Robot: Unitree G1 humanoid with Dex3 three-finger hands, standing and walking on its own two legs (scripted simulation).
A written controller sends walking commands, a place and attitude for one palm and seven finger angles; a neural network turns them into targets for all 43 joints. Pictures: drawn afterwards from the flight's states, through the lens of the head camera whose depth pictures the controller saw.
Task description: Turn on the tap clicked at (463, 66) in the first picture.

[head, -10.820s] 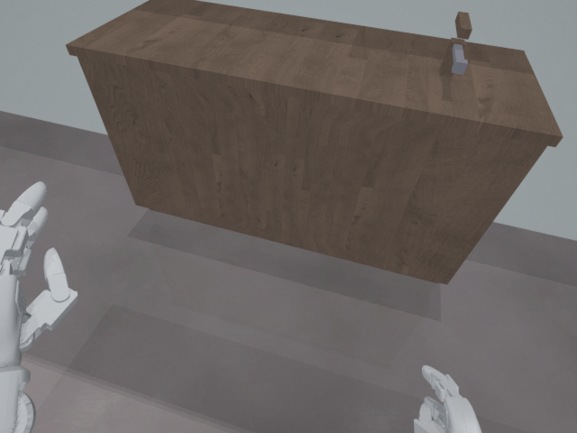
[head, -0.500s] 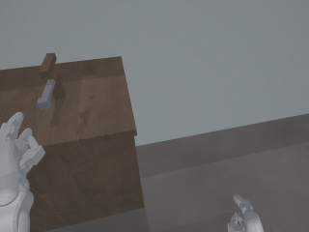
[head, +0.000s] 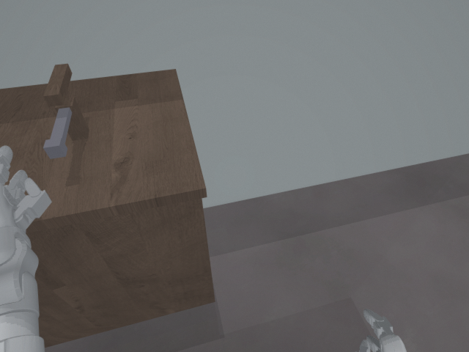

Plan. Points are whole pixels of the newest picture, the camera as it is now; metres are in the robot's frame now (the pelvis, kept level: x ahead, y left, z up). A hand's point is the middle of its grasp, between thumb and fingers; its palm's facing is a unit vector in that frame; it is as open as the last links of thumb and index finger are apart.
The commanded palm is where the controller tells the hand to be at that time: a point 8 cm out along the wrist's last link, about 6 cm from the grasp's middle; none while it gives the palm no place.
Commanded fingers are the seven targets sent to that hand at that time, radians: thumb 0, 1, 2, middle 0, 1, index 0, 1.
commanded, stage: reach beside the lever's end, fingers flat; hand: left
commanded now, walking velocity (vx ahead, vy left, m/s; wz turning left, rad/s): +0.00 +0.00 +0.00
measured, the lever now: (55, 148) +0.42 +0.39 +0.11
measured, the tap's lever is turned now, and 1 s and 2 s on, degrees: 0 0 2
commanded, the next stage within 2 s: push the lever round in 0.98 s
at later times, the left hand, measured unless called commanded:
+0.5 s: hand (43, 175) +0.36 +0.39 +0.10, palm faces +0.59 -0.80 -0.07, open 7.8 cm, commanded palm +0.32 +0.42 +0.10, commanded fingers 0.00 0.90 0.90 -0.15 -0.15 -0.15 -0.15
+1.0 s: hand (48, 172) +0.38 +0.39 +0.09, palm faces +0.56 -0.82 -0.06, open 7.8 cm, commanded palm +0.33 +0.42 +0.10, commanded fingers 0.00 0.90 0.90 -0.15 -0.15 -0.15 -0.15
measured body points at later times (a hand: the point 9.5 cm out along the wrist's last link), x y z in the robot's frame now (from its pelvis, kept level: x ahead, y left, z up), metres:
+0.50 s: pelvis +0.00 +0.00 -0.01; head +0.04 +0.01 +0.44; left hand +0.33 +0.43 +0.11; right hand +0.09 -0.28 -0.12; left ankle +0.03 +0.11 -0.73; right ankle +0.00 -0.10 -0.73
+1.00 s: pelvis +0.02 +0.02 -0.02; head +0.06 +0.03 +0.43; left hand +0.34 +0.43 +0.10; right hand +0.09 -0.26 -0.12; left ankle +0.03 +0.11 -0.73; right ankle +0.00 -0.10 -0.73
